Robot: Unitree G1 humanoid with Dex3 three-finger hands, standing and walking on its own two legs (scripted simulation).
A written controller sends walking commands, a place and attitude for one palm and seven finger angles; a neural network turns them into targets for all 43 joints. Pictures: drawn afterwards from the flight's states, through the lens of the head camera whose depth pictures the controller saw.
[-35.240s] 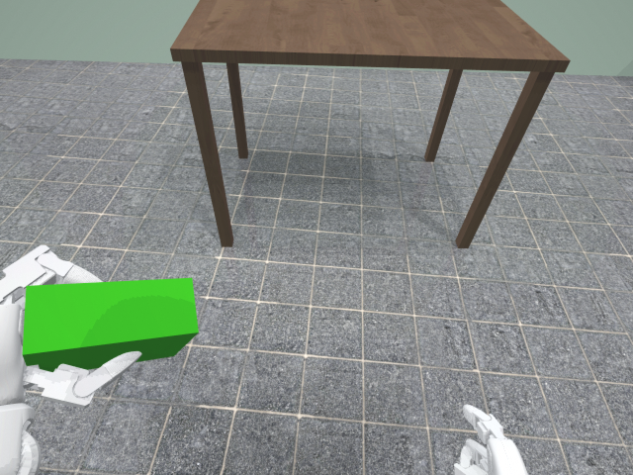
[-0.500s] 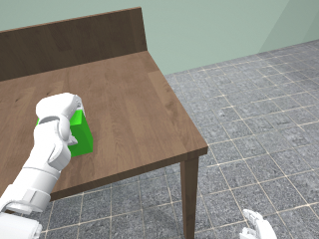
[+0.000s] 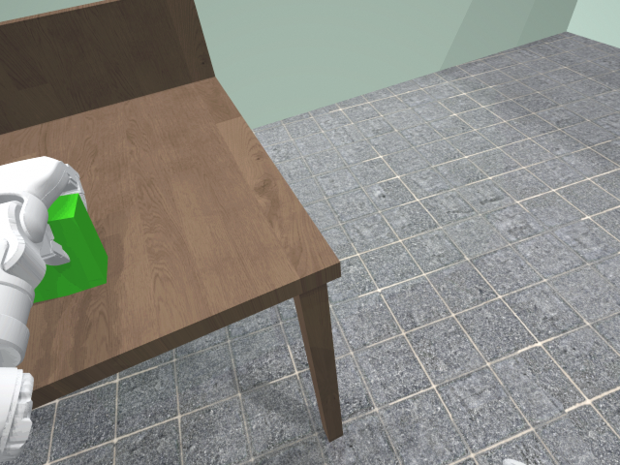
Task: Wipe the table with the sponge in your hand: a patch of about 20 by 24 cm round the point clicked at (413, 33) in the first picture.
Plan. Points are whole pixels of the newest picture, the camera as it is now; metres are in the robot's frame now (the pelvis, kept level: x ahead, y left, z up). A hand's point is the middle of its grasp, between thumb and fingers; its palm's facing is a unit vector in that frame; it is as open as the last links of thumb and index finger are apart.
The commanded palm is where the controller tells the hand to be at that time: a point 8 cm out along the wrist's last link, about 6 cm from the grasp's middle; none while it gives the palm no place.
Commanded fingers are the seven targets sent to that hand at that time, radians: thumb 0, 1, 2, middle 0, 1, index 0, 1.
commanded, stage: wipe forward along the third lane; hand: left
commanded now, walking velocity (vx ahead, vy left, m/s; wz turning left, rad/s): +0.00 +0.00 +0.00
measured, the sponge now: (58, 261) +0.35 +0.37 +0.11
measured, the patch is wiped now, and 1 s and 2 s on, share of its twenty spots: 0.60 0.60 0.60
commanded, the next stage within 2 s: bring the hand home and regain balance in 0.92 s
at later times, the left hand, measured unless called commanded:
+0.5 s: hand (51, 213) +0.38 +0.35 +0.18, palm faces -0.18 +0.04 -0.98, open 9.4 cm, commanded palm +0.39 +0.37 +0.18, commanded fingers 0.00 0.10 1.30 -1.20 -1.60 -1.20 -1.60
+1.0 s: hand (111, 193) +0.40 +0.27 +0.19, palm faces -0.25 +0.06 -0.97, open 9.4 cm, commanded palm +0.36 +0.40 +0.17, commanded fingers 0.00 0.10 1.30 -1.20 -1.60 -1.20 -1.60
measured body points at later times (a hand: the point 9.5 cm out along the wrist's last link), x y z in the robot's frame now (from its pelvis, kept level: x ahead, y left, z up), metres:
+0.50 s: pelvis -0.02 -0.04 +0.00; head +0.01 -0.08 +0.44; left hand +0.39 +0.34 +0.23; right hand +0.04 -0.32 -0.14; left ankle +0.04 +0.13 -0.70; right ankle -0.01 +0.00 -0.72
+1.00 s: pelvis -0.04 -0.10 -0.01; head +0.08 -0.21 +0.41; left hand +0.41 +0.26 +0.24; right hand -0.01 -0.40 -0.19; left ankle +0.08 +0.21 -0.57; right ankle -0.01 +0.00 -0.72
